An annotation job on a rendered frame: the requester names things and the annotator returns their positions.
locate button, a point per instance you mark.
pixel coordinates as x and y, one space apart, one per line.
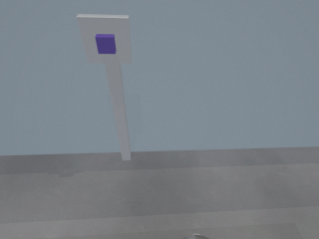
106 43

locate panel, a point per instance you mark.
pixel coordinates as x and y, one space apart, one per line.
118 25

